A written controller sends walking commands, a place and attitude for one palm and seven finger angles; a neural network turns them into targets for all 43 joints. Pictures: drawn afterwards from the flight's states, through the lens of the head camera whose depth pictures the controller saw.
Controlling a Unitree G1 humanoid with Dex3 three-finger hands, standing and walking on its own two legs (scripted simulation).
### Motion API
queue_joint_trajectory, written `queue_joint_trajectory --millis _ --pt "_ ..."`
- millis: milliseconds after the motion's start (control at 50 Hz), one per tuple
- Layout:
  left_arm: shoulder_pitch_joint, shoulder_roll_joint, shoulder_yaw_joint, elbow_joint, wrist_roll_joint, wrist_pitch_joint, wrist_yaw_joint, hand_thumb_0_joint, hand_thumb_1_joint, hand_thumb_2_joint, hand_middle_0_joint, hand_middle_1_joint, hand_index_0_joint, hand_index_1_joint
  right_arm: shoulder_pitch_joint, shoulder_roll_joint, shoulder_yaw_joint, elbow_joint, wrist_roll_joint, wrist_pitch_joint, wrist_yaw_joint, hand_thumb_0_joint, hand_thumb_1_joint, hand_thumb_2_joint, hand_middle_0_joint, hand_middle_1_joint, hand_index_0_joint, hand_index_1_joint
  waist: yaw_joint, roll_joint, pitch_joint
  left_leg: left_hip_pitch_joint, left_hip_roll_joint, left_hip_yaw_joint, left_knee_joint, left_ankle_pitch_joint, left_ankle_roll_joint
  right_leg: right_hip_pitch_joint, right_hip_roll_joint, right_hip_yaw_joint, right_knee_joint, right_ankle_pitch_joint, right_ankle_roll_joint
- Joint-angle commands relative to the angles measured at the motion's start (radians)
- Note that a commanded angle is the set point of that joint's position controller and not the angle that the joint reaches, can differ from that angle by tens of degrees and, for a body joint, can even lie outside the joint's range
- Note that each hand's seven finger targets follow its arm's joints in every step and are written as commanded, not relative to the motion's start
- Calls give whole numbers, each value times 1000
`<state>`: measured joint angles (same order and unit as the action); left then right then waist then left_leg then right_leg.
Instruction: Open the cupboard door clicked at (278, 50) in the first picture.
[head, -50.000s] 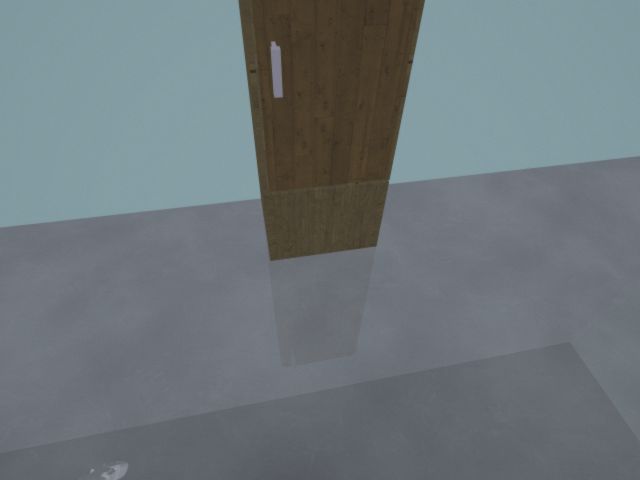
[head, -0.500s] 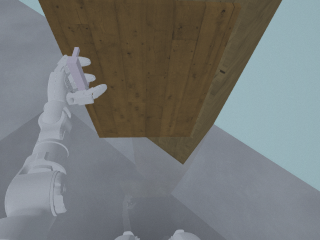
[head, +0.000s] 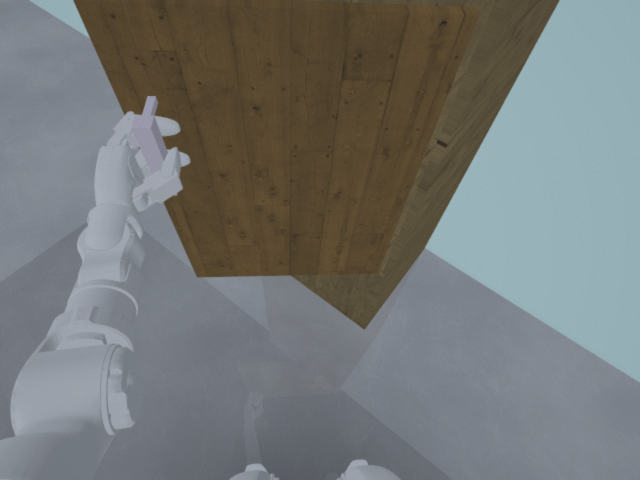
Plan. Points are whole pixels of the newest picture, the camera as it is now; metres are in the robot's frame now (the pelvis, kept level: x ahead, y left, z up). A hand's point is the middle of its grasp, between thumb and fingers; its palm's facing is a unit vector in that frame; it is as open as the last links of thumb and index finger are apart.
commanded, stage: pull the door open along its arc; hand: left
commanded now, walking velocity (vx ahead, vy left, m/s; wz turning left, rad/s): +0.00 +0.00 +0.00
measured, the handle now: (160, 147) +0.53 +0.19 +0.09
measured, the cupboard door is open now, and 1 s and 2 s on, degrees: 41 79 81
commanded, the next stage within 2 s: open thumb and fingers to let go in 1.00 s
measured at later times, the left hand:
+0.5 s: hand (199, 281) +0.32 +0.12 +0.09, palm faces +0.07 -0.99 +0.08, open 6.2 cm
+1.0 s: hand (269, 344) +0.25 +0.04 +0.09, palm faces +0.38 -0.92 +0.01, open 6.1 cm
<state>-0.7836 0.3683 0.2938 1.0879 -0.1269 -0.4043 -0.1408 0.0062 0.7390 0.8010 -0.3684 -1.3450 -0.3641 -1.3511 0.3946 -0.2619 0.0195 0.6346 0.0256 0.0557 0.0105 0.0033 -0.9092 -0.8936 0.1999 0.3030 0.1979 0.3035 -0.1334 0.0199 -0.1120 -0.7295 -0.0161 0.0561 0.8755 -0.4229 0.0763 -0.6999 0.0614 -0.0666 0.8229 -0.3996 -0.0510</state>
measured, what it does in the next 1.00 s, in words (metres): shifts its weight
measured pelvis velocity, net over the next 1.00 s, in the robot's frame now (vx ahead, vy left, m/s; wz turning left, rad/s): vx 0.02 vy -0.05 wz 0.05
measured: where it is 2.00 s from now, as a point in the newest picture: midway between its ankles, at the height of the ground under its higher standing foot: outside the picture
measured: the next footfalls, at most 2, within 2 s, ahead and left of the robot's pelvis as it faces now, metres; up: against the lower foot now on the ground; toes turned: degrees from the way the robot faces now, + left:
none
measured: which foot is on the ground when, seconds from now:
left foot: down 0.00-1.00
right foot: down 0.00-1.00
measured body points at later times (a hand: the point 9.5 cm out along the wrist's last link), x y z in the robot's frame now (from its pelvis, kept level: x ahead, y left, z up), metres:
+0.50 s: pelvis +0.01 +0.00 +0.02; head +0.04 -0.01 +0.46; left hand +0.32 +0.17 +0.09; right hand +0.16 -0.24 -0.07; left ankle +0.00 +0.07 -0.69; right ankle -0.01 -0.09 -0.69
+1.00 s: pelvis +0.02 -0.05 +0.01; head +0.02 -0.08 +0.46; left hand +0.23 +0.09 +0.09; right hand +0.19 -0.26 -0.08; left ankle +0.00 +0.07 -0.69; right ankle -0.01 -0.09 -0.69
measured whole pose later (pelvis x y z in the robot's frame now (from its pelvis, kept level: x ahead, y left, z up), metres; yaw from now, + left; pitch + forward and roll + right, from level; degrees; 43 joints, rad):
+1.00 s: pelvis +0.02 -0.05 +0.01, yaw +3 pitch +6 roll +1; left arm 0.39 -0.06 -0.24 -0.18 0.03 -0.13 0.47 0.00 0.69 0.76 -0.31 -1.30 -0.35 -1.33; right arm 0.24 -0.20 0.03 0.49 -0.02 0.06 0.02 0.01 -0.91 -0.89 0.20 0.30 0.20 0.30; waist -0.02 0.04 -0.12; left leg -0.46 -0.02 0.01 0.78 -0.42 0.00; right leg -0.44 0.07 -0.10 0.77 -0.44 -0.12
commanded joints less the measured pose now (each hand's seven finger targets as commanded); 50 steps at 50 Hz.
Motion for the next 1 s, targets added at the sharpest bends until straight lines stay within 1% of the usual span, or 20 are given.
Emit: queue_joint_trajectory --millis 0,140,220,260,280,320,340,360,380,400,420,460,480,500,580,620,700,760,800,980 --pt "-311 193 26 -257 -30 -68 -17 0 900 900 -400 -1350 -400 -1350 98 -164 -61 -90 5 -16 -10 0 -900 -900 200 300 200 300 31 71 -423 351 27 -110 -82 471 -47 140 -6 52 -75 384 21" --pt "-10 121 -10 -480 -69 -33 -25 0 900 900 -400 -1350 -400 -1350 40 -147 -66 -164 22 -15 1 0 -900 -900 200 300 200 300 84 34 -399 359 31 -89 -112 543 -44 231 -7 50 -95 457 23" --pt "258 82 -28 -695 -90 -7 -18 0 900 900 -400 -1350 -400 -1350 -3 -135 -68 -212 32 -28 5 0 -900 -900 200 300 200 300 118 25 -385 381 34 -77 -134 611 -45 291 -15 49 -105 512 26" --pt "390 56 -37 -797 -105 11 -13 0 900 900 -400 -1350 -400 -1350 -37 -129 -66 -235 36 -37 4 0 -900 -900 200 300 200 300 128 -8 -343 363 32 -64 -149 577 -42 316 -18 49 -118 523 30" --pt "447 72 -25 -832 -107 16 -5 0 900 900 -400 -1350 -400 -1350 -48 -132 -67 -241 36 -40 0 0 -900 -900 200 300 200 300 133 -18 -322 350 28 -62 -153 563 -40 335 -20 50 -121 520 30" --pt "560 36 -10 -941 -126 38 34 0 900 900 -400 -1350 -400 -1350 -94 -114 -60 -263 38 -52 0 0 -900 -900 200 300 200 300 157 -13 -290 339 23 -50 -174 530 -43 351 -22 46 -131 519 33" --pt "596 13 14 -991 -140 54 88 0 900 900 -400 -1350 -400 -1350 -123 -101 -58 -270 37 -58 -2 0 -900 -900 200 300 200 300 180 -12 -270 330 21 -48 -184 505 -51 355 -21 36 -135 489 30" --pt "649 -16 -5 -1025 -132 70 125 0 900 900 -400 -1350 -400 -1350 -140 -98 -54 -278 34 -64 -1 0 -900 -900 200 300 200 300 176 -14 -247 329 19 -47 -192 478 -55 352 -22 32 -138 471 30" --pt "675 -8 18 -1063 -126 79 176 0 900 900 -400 -1350 -400 -1350 -159 -92 -51 -277 29 -67 -3 0 -900 -900 200 300 200 300 187 -5 -217 322 18 -51 -194 465 -59 348 -24 27 -141 451 25" --pt "730 -60 -15 -1083 -116 95 216 0 900 900 -400 -1350 -400 -1350 -174 -84 -46 -282 24 -70 1 0 -900 -900 200 300 200 300 186 -21 -211 326 16 -48 -198 444 -59 344 -24 25 -141 439 28" --pt "725 -78 -14 -1113 -110 107 271 0 900 900 -400 -1350 -400 -1350 -194 -80 -43 -284 19 -71 3 0 -900 -900 200 300 200 300 186 -50 -191 312 13 -48 -196 416 -59 338 -27 23 -146 422 28" --pt "743 -122 -61 -1161 -64 119 350 0 900 900 -400 -1350 -400 -1350 -210 -72 -40 -282 6 -73 7 0 -900 -900 200 300 200 300 178 -43 -176 309 10 -49 -191 368 -61 325 -31 30 -143 381 29" --pt "750 -112 -62 -1177 -36 121 392 0 900 900 -400 -1350 -400 -1350 -213 -71 -39 -277 -4 -70 5 0 -900 -900 200 300 200 300 177 -40 -172 306 8 -51 -185 346 -59 324 -33 36 -144 361 27" --pt "771 -157 -101 -1189 -20 130 426 0 900 900 -400 -1350 -400 -1350 -224 -62 -35 -280 -7 -67 8 0 -900 -900 200 300 200 300 175 -43 -175 305 7 -50 -185 334 -58 324 -36 39 -145 355 28" --pt "801 -230 -192 -1252 76 164 559 0 900 900 -400 -1350 -400 -1350 -248 -45 -29 -285 -27 -50 14 0 -900 -900 200 300 200 300 167 -24 -182 301 2 -56 -162 303 -58 313 -43 48 -143 323 23" --pt "833 -283 -254 -1290 102 189 603 0 900 900 -400 -1350 -400 -1350 -259 -40 -28 -295 -29 -40 18 0 -900 -900 200 300 200 300 160 -12 -197 305 2 -56 -158 299 -61 317 -46 48 -141 325 22" --pt "909 -355 -342 -1337 122 226 643 0 900 900 -400 -1350 -400 -1350 -274 -34 -27 -307 -33 -28 12 0 -900 -900 200 300 200 300 142 -65 -192 300 1 -55 -146 290 -59 355 -61 70 -162 394 32" --pt "965 -392 -391 -1379 139 235 660 0 900 900 -400 -1350 -400 -1350 -285 -24 -23 -312 -37 -28 8 0 -900 -900 200 300 200 300 138 -74 -178 297 -1 -56 -137 286 -59 373 -77 84 -169 455 41" --pt "1023 -411 -431 -1387 154 237 653 0 900 900 -400 -1350 -400 -1350 -284 -22 -20 -316 -40 -30 5 0 -900 -900 200 300 200 300 133 -90 -153 288 -1 -59 -140 274 -59 377 -86 93 -179 477 46" --pt "1226 -515 -613 -1529 184 190 605 0 900 900 -400 -1350 -400 -1350 -303 -5 -22 -332 -37 -79 5 0 -900 -900 200 300 200 300 122 -98 -157 294 -13 -74 -109 266 -57 423 -127 144 -200 624 68"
